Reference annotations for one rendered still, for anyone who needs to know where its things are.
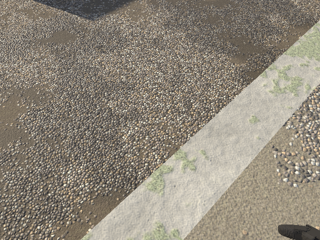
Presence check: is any robot right hand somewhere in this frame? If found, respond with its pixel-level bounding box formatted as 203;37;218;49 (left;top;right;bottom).
278;224;320;240

